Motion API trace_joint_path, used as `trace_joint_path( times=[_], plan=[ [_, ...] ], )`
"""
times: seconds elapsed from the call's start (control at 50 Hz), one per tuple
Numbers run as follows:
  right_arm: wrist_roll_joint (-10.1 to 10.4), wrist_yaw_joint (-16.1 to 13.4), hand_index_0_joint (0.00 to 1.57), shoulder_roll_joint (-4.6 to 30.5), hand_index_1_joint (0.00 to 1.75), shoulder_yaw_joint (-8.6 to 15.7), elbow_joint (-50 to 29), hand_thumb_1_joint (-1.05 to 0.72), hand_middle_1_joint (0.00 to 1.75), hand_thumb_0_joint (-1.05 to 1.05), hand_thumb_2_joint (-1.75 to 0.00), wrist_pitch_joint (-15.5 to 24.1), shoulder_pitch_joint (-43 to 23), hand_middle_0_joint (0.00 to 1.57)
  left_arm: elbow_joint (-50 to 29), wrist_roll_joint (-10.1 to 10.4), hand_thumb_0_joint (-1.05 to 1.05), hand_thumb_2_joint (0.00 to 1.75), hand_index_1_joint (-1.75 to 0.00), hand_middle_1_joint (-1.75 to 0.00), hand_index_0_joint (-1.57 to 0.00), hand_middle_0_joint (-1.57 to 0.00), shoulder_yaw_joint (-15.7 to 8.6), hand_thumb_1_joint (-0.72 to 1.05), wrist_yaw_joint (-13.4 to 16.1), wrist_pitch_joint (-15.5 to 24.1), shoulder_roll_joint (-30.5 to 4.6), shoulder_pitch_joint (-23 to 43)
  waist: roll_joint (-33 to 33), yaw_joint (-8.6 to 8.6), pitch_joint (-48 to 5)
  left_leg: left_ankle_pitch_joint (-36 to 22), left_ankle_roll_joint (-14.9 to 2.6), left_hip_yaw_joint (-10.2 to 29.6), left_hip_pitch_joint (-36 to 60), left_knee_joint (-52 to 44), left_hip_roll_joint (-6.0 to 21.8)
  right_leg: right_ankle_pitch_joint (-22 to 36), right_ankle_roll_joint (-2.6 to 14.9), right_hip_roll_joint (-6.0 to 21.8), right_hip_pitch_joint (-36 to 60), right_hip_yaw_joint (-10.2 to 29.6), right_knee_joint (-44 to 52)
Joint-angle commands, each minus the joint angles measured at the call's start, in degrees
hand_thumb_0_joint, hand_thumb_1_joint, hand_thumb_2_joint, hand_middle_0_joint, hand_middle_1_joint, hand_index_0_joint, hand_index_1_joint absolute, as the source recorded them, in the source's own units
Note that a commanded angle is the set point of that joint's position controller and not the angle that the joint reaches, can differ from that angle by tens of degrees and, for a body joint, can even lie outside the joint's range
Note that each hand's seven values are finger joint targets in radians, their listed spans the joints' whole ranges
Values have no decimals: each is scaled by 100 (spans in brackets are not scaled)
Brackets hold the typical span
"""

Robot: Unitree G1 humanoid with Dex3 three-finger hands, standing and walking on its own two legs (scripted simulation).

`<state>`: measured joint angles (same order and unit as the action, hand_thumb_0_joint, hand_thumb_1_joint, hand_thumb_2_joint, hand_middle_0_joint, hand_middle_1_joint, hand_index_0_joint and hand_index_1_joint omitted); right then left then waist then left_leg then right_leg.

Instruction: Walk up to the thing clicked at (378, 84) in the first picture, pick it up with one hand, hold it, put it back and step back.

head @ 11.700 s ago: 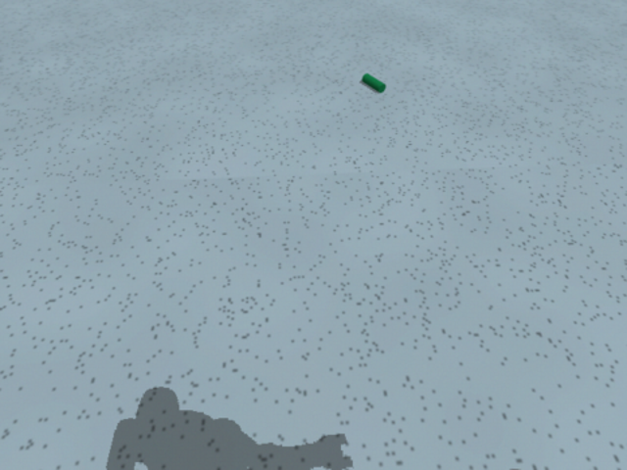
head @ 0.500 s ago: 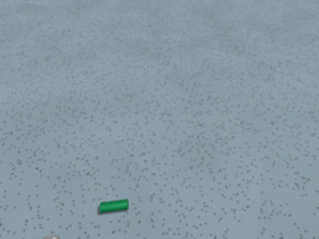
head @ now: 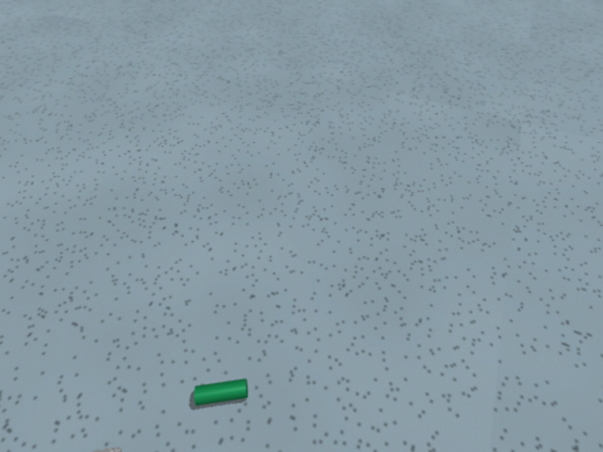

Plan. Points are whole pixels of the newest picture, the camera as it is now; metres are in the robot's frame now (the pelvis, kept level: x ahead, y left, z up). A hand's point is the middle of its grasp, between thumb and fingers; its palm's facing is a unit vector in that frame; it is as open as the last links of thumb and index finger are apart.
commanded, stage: stand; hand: left
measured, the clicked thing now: (221, 391) +0.40 +0.24 -0.75
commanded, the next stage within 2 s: none
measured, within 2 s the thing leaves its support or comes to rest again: neither
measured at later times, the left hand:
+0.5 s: hand out of the picture +0.07 +0.28 -0.15, palm faces -0.01 -0.93 -0.36, open 7.4 cm
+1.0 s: hand out of the picture +0.05 +0.29 -0.15, palm faces +0.00 -0.93 -0.36, open 7.4 cm
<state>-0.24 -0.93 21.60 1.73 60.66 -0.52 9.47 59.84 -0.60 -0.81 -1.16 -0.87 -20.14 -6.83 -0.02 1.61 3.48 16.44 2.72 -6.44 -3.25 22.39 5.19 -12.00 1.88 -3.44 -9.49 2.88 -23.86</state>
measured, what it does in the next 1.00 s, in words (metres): stands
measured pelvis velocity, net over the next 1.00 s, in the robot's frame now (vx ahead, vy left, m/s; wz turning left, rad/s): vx -0.02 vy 0.03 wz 0.04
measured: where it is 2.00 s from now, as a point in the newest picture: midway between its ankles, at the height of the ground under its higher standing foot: outside the picture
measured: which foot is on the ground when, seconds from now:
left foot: down 0.00-1.00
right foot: down 0.00-1.00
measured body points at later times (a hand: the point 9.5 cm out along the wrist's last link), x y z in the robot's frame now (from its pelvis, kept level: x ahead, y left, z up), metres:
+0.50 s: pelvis -0.01 +0.02 +0.01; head +0.00 +0.02 +0.46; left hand +0.07 +0.33 -0.12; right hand +0.07 -0.28 -0.13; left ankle -0.05 +0.14 -0.74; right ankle +0.01 -0.10 -0.74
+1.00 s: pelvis -0.02 +0.03 +0.01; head -0.01 +0.03 +0.46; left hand +0.05 +0.34 -0.13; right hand +0.06 -0.27 -0.13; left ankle -0.05 +0.14 -0.74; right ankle +0.01 -0.10 -0.74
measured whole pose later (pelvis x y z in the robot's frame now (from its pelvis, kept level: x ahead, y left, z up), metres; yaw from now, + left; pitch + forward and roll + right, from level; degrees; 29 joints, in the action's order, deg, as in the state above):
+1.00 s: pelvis -0.02 +0.03 +0.01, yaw +2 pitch -3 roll +0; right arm -0.6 0.4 19.6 1.2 64.9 -0.1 6.8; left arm 64.5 -0.7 0.7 0.4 0.5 -20.1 -7.1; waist -0.1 0.5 2.8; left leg 12.2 -0.2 -5.1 -2.1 17.0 1.0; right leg -8.4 -1.1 0.7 -7.3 1.9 -18.3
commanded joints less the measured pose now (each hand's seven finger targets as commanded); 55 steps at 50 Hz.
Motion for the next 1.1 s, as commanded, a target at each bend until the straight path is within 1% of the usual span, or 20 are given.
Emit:
trace_joint_path(
  times=[0.0,0.06,0.1,0.16,0.28,0.34,0.38,0.4,0.52,0.6,0.66,0.68,0.7,0.72,0.78,0.82,0.92,0.94,1.06,1.08],
  plan=[
    [-26,4,20,1030,30,137,-231,-90,30,0,-90,132,-185,20,-215,17,0,90,-30,-30,-20,-20,-234,90,157,249,-1287,322,121,-42,-389,-828,-367,510,163,-495,366,1795,26,1000,119,802,662],
    [-54,17,20,1088,30,136,-135,-90,30,0,-90,158,-199,20,-114,29,0,90,-30,-30,-20,-20,-219,90,179,269,-1274,329,253,-77,-323,-765,-365,557,161,-652,388,1564,-34,952,150,690,708],
    [-72,23,20,1113,30,143,-108,-90,30,0,-90,166,-227,20,-72,39,0,90,-30,-30,-20,-20,-208,90,180,282,-1220,351,150,-69,-383,-903,-391,587,168,-728,435,1721,-28,966,235,647,673],
    [-71,36,20,1119,30,137,-62,-90,30,0,-90,192,-294,20,-5,47,0,90,-30,-30,-20,-20,-186,90,184,298,-1187,336,34,-97,-463,-1067,-365,615,225,-791,441,1745,-58,949,290,562,681],
    [-62,50,20,1079,30,153,-2,-90,30,0,-90,188,-344,20,62,27,0,90,-30,-30,-20,-20,-158,90,208,325,-1180,350,66,-68,-605,-1262,-363,616,354,-772,427,1923,-100,989,351,495,683],
    [-72,52,20,1058,30,159,34,-90,30,0,-90,184,-382,20,99,35,0,90,-30,-30,-20,-20,-150,90,219,325,-1184,360,16,-78,-509,-1253,-372,644,307,-819,429,1838,-94,994,281,496,702],
    [-88,50,20,1017,30,142,50,-90,30,0,-90,189,-422,20,118,29,0,90,-30,-30,-20,-20,-149,90,215,317,-1190,376,-12,-89,-338,-1106,-379,665,124,-885,420,1705,-99,996,268,509,745],
    [-89,52,20,1001,30,144,38,-90,30,0,-90,193,-432,20,123,27,0,90,-30,-30,-20,-20,-152,90,217,306,-1198,379,-42,-84,-355,-1027,-367,661,114,-913,412,1571,-96,994,252,489,734],
    [-64,52,20,1018,30,169,49,-90,30,0,-90,195,-472,20,154,6,0,90,-30,-30,-20,-20,-143,90,230,315,-1209,303,-27,-85,-531,-1346,-415,697,282,-858,430,1739,-105,1014,299,426,667],
    [-81,50,20,1035,30,164,69,-90,30,0,-90,182,-470,20,155,18,0,90,-30,-30,-20,-20,-127,90,226,299,-1199,316,-93,-81,-387,-1121,-409,703,137,-880,400,1451,-98,1024,235,439,751],
    [-65,52,20,1053,30,177,72,-90,30,0,-90,183,-497,20,159,5,0,90,-30,-30,-20,-20,-114,90,225,301,-1194,248,-108,-90,-461,-1238,-419,718,181,-850,397,1558,-97,1032,272,423,733],
    [-64,56,20,1060,30,173,58,-90,30,0,-90,188,-473,20,156,-3,0,90,-30,-30,-20,-20,-110,90,227,311,-1178,241,-123,-86,-535,-1433,-427,686,186,-805,399,1768,-99,1053,346,386,689],
    [-58,51,20,1037,30,168,62,-90,30,0,-90,183,-461,20,149,-1,0,90,-30,-30,-20,-20,-118,90,231,303,-1200,266,-59,-80,-526,-1461,-415,708,179,-820,392,1778,-100,1050,349,397,667],
    [-62,54,20,1040,30,157,83,-90,30,0,-90,188,-466,20,172,7,0,90,-30,-30,-20,-20,-109,90,224,295,-1195,212,-76,-106,-374,-1224,-411,724,105,-863,380,1522,-111,1031,255,399,729],
    [-72,54,20,1036,30,153,90,-90,30,0,-90,188,-457,20,168,11,0,90,-30,-30,-20,-20,-105,90,212,277,-1176,223,-92,-109,-254,-956,-414,763,-36,-951,384,1232,-95,1026,237,405,750],
    [-67,61,20,1065,30,167,69,-90,30,0,-90,190,-511,20,172,-5,0,90,-30,-30,-20,-20,-102,90,215,273,-1180,184,-135,-121,-358,-1011,-435,769,47,-939,389,1228,-98,1014,248,359,719],
    [-60,65,20,1050,30,164,76,-90,30,0,-90,196,-457,20,145,-6,0,90,-30,-30,-20,-20,-97,90,216,287,-1190,232,22,-96,-276,-933,-419,786,-1,-926,342,1184,-106,1032,188,405,804],
    [-60,66,20,1069,30,172,71,-90,30,0,-90,193,-494,20,136,-3,0,90,-30,-30,-20,-20,-93,90,218,295,-1188,218,2,-102,-388,-1013,-437,781,112,-878,366,1291,-91,1056,220,396,771],
    [-59,79,20,1036,30,159,90,-90,30,0,-90,176,-447,20,146,0,0,90,-30,-30,-20,-20,-93,90,218,301,-1206,214,91,-102,-288,-842,-430,792,-28,-895,316,1227,-91,1070,213,430,848],
    [-56,84,20,1041,30,156,102,-90,30,0,-90,182,-431,20,148,9,0,90,-30,-30,-20,-20,-85,90,218,307,-1222,182,39,-103,-367,-900,-419,817,39,-904,328,1194,-89,1065,244,407,813]
  ],
)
